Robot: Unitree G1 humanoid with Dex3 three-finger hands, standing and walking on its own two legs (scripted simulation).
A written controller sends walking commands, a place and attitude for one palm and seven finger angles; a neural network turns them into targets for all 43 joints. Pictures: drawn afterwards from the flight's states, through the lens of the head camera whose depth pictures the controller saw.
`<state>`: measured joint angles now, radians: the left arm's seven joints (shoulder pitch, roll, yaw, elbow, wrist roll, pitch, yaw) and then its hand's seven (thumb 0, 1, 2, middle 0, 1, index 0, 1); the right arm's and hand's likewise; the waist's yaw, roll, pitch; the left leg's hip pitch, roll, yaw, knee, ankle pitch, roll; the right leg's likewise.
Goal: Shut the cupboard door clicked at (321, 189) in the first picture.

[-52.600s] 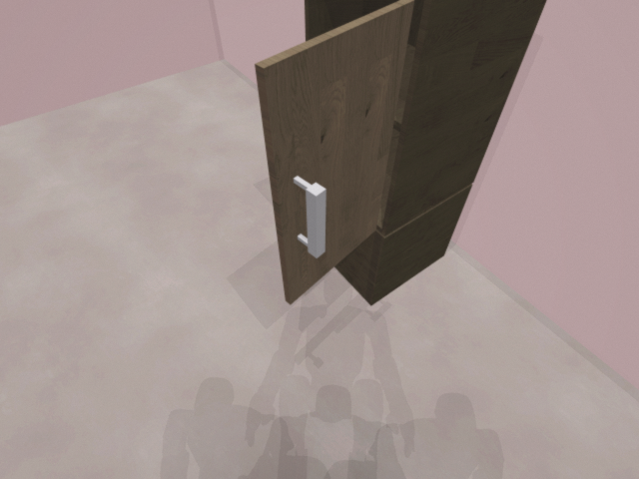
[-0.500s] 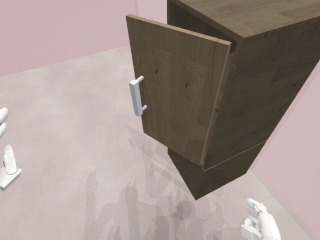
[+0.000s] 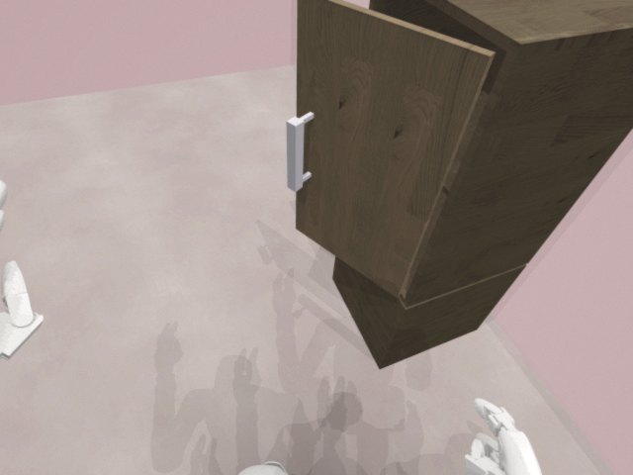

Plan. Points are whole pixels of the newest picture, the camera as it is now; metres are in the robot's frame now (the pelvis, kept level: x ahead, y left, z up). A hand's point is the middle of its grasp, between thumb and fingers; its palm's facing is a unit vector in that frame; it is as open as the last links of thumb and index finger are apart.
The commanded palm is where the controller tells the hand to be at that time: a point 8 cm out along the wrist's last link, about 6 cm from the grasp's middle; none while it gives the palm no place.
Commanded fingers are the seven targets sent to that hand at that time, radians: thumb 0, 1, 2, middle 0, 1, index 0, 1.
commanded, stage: step back with the hand held close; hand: left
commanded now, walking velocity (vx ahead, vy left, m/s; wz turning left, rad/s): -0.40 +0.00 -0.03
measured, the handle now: (301, 152) +0.74 +0.08 -0.03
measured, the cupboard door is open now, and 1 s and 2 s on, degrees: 27 27 27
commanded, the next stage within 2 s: stop stepping back and stand still in 0.46 s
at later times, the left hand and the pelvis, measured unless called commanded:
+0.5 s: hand out of the picture +0.09 +0.29 +0.18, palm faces +0.49 -0.77 -0.41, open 7.4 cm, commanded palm +0.04 +0.31 +0.19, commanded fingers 0.00 0.90 0.90 -0.20 -0.30 -0.20 -0.30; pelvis -0.10 +0.01 -0.01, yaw +0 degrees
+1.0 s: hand out of the picture +0.00 +0.32 +0.20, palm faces +0.44 -0.84 -0.32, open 7.4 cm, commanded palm -0.07 +0.35 +0.19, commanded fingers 0.00 0.90 0.90 -0.20 -0.30 -0.20 -0.30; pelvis -0.24 +0.07 -0.01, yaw -7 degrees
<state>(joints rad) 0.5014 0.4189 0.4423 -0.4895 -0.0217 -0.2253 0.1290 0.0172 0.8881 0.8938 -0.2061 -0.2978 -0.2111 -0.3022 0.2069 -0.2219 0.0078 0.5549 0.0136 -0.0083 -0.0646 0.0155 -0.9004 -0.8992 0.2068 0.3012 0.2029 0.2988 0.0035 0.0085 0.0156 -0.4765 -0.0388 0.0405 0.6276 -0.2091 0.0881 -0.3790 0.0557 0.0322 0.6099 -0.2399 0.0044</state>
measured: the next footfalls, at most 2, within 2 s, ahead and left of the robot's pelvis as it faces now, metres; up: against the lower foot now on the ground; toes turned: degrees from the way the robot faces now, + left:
right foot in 0.48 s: -0.17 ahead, -0.13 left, +0.00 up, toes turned +2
left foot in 0.60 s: +0.05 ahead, +0.08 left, +0.00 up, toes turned +4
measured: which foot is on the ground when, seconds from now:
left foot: down 0.00-0.50, up 0.52-0.58, down 0.60-0.78, up 0.80-0.94, down 0.96-1.00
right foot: down 0.00-0.24, up 0.26-0.46, down 0.48-0.94, up 0.96-1.00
